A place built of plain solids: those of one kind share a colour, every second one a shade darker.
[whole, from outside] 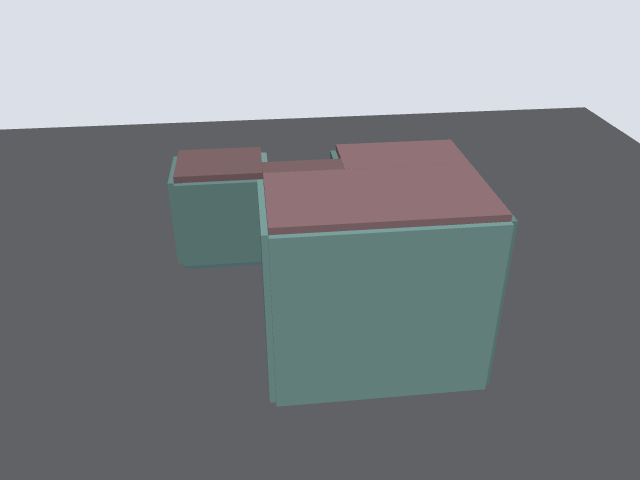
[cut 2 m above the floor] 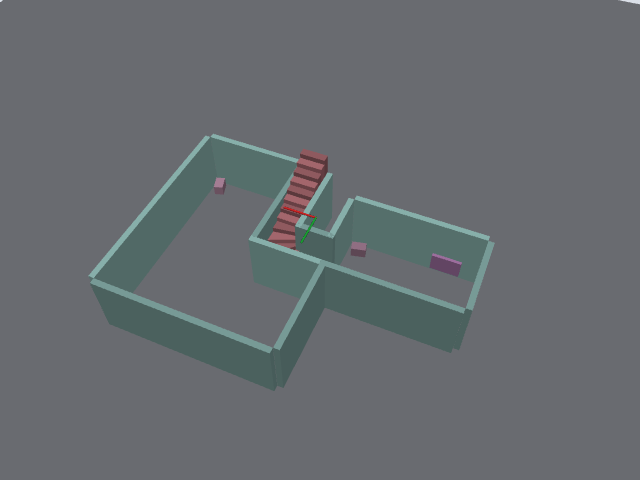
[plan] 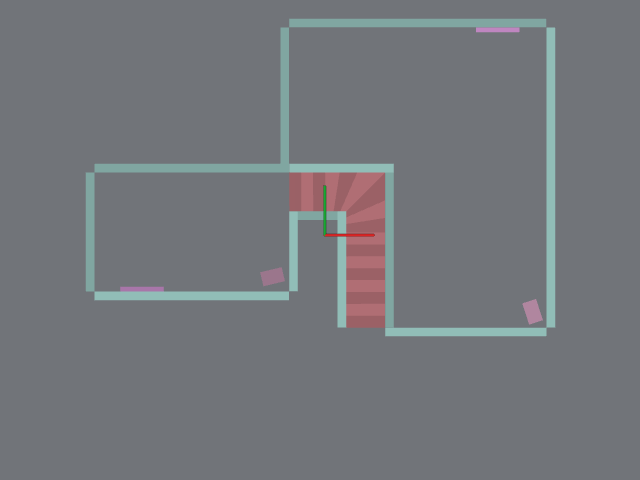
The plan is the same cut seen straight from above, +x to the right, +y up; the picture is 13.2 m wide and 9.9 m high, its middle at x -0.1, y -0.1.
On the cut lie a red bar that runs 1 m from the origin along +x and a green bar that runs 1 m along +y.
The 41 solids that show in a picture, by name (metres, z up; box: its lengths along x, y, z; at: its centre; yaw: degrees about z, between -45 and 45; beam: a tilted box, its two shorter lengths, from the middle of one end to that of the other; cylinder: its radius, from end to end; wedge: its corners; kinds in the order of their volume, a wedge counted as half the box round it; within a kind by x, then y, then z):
{
 "wall_1": {"box": [0.18, 2.45, 2.7], "at": [-4.84, 0.07, 1.3]},
 "wall_2": {"box": [4.02, 0.18, 2.7], "at": [-2.74, -1.25, 1.3]},
 "wall_3": {"box": [4.02, 0.18, 2.7], "at": [-2.74, 1.38, 1.3]},
 "wall_4": {"box": [0.18, 2.99, 5.61], "at": [-0.83, 2.79, 2.75]},
 "wall_5": {"box": [0.18, 1.65, 2.7], "at": [-0.65, -0.33, 1.3]},
 "wall_6": {"box": [1.25, 0.18, 2.7], "at": [-0.18, -1.82, 4.2]},
 "wall_7": {"box": [1.18, 0.18, 5.61], "at": [-0.15, 0.4, 2.75]},
 "wall_8": {"box": [2.05, 0.18, 2.7], "at": [0.22, -4.55, 4.2]},
 "wall_9": {"box": [2.16, 0.18, 5.61], "at": [0.34, 1.38, 2.75]},
 "wall_10": {"box": [0.18, 2.4, 5.61], "at": [0.35, -0.71, 2.75]},
 "wall_11": {"box": [0.18, 2.56, 2.7], "at": [1.33, -3.19, 4.2]},
 "wall_12": {"box": [0.18, 3.2, 5.61], "at": [1.33, -0.31, 2.75]},
 "wall_13": {"box": [5.31, 0.18, 5.61], "at": [1.92, 4.37, 2.75]},
 "wall_14": {"box": [3.33, 0.18, 5.61], "at": [2.91, -2.0, 2.75]},
 "wall_15": {"box": [0.18, 6.19, 5.61], "at": [4.66, 1.19, 2.75]},
 "roof_1": {"box": [2.05, 2.56, 0.2], "at": [0.22, -3.19, 5.66]},
 "roof_2": {"box": [1.98, 3.79, 0.2], "at": [0.25, 2.39, 5.66]},
 "roof_3": {"box": [0.8, 2.4, 0.2], "at": [0.84, -0.71, 5.66]},
 "roof_4": {"box": [3.33, 6.19, 0.2], "at": [2.91, 1.19, 5.66]},
 "tread_1": {"wedge": [[-0.73, 0.49, -0.05], [-0.73, 0.49, 0.15], [-0.73, 1.29, -0.05], [-0.73, 1.29, 0.15], [-0.48, 0.49, -0.05], [-0.48, 0.49, 0.15], [-0.48, 1.29, -0.05], [-0.48, 1.29, 0.15]]},
 "tread_2": {"wedge": [[-0.49, 1.29, -0.05], [-0.49, 1.29, 0.31], [-0.48, 0.49, -0.05], [-0.48, 0.49, 0.31], [-0.24, 0.49, -0.05], [-0.24, 0.49, 0.31], [-0.24, 1.29, -0.05], [-0.24, 1.29, 0.31]]},
 "tread_3": {"wedge": [[-0.24, 0.49, -0.05], [-0.24, 0.49, 0.47], [-0.24, 1.29, -0.05], [-0.24, 1.29, 0.47], [0.01, 0.49, -0.05], [0.01, 0.49, 0.46], [0.01, 1.29, -0.05], [0.01, 1.29, 0.46]]},
 "tread_4": {"wedge": [[0.0, 0.49, -0.05], [0.0, 0.49, 0.62], [0.01, 1.29, -0.05], [0.01, 1.29, 0.62], [0.18, 0.49, -0.05], [0.18, 0.49, 0.62], [0.31, 1.29, -0.05], [0.31, 1.29, 0.62]]},
 "tread_5": {"wedge": [[0.18, 0.49, -0.05], [0.18, 0.49, 0.78], [0.31, 1.29, -0.05], [0.31, 1.29, 0.78], [0.32, 0.49, -0.05], [0.32, 0.49, 0.78], [0.67, 1.29, -0.05], [0.67, 1.29, 0.78]]},
 "tread_6": {"wedge": [[0.32, 0.49, -0.05], [0.32, 0.49, 0.94], [0.45, 0.49, -0.05], [0.45, 0.49, 0.94], [0.67, 1.29, -0.05], [0.67, 1.29, 0.94], [1.25, 1.29, -0.05], [1.25, 1.29, 0.93]]},
 "tread_7": {"wedge": [[0.44, -1.91, -0.05], [0.44, -1.91, 2.68], [0.44, -1.66, -0.05], [0.44, -1.66, 2.68], [1.24, -1.91, -0.05], [1.24, -1.91, 2.68], [1.24, -1.66, -0.05], [1.24, -1.66, 2.68]]},
 "tread_8": {"wedge": [[0.44, -1.66, -0.05], [0.44, -1.66, 2.52], [0.44, -1.42, -0.05], [0.44, -1.42, 2.52], [1.24, -1.66, -0.05], [1.24, -1.66, 2.52], [1.24, -1.42, -0.05], [1.24, -1.42, 2.52]]},
 "tread_9": {"wedge": [[0.44, -1.42, -0.05], [0.44, -1.42, 2.36], [0.44, -1.17, -0.05], [0.44, -1.17, 2.36], [1.24, -1.42, -0.05], [1.24, -1.42, 2.36], [1.24, -1.17, -0.05], [1.24, -1.17, 2.36]]},
 "tread_10": {"wedge": [[0.44, -1.17, -0.05], [0.44, -1.17, 2.2], [0.44, -0.93, -0.05], [0.44, -0.93, 2.2], [1.24, -1.17, -0.05], [1.24, -1.17, 2.2], [1.24, -0.93, -0.05], [1.24, -0.93, 2.2]]},
 "tread_11": {"wedge": [[0.44, -0.93, -0.05], [0.44, -0.93, 2.04], [0.44, -0.68, -0.05], [0.44, -0.68, 2.05], [1.24, -0.93, -0.05], [1.24, -0.93, 2.04], [1.24, -0.68, -0.05], [1.24, -0.68, 2.05]]},
 "tread_12": {"wedge": [[0.44, -0.69, -0.05], [0.44, -0.69, 1.89], [0.44, -0.44, -0.05], [0.44, -0.44, 1.89], [1.24, -0.69, -0.05], [1.24, -0.69, 1.89], [1.24, -0.43, -0.05], [1.24, -0.43, 1.89]]},
 "tread_13": {"wedge": [[0.44, -0.44, -0.05], [0.44, -0.44, 1.73], [0.44, -0.19, -0.05], [0.44, -0.19, 1.73], [1.24, -0.44, -0.05], [1.24, -0.44, 1.73], [1.24, -0.19, -0.05], [1.24, -0.19, 1.73]]},
 "tread_14": {"wedge": [[0.44, -0.19, -0.05], [0.44, -0.19, 1.57], [0.44, 0.05, -0.05], [0.44, 0.05, 1.57], [1.24, -0.2, -0.05], [1.24, -0.2, 1.57], [1.24, 0.05, -0.05], [1.24, 0.05, 1.57]]},
 "tread_15": {"wedge": [[0.44, 0.05, -0.05], [0.44, 0.05, 1.41], [0.44, 0.23, -0.05], [0.44, 0.23, 1.41], [1.24, 0.05, -0.05], [1.24, 0.05, 1.41], [1.24, 0.36, -0.05], [1.24, 0.36, 1.41]]},
 "tread_16": {"wedge": [[0.44, 0.23, -0.05], [0.44, 0.23, 1.25], [0.44, 0.37, -0.05], [0.44, 0.37, 1.26], [1.24, 0.35, -0.05], [1.24, 0.35, 1.25], [1.24, 0.72, -0.05], [1.24, 0.72, 1.26]]},
 "tread_17": {"wedge": [[0.44, 0.36, -0.05], [0.44, 0.36, 1.1], [0.44, 0.49, -0.05], [0.44, 0.49, 1.1], [1.24, 0.71, -0.05], [1.24, 0.71, 1.09], [1.24, 1.29, -0.05], [1.24, 1.29, 1.1]]},
 "floor_1": {"box": [2.05, 2.56, 0.2], "at": [0.22, -3.19, 2.75]},
 "radiator_1": {"box": [0.9, 0.1, 0.6], "at": [-3.77, -1.11, 0.45]},
 "radiator_2": {"box": [0.9, 0.1, 0.6], "at": [3.57, 4.23, 0.45]},
 "bucket_1": {"box": [0.46, 0.3, 0.39], "at": [-1.08, -0.86, 0.14], "yaw": 13.4},
 "bucket_2": {"box": [0.3, 0.46, 0.39], "at": [4.29, -1.58, 0.14], "yaw": 18.1}
}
